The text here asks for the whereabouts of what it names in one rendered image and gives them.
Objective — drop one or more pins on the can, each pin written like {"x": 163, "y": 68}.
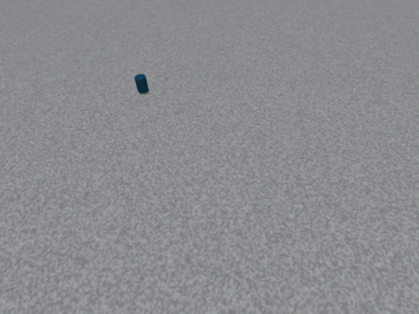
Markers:
{"x": 141, "y": 83}

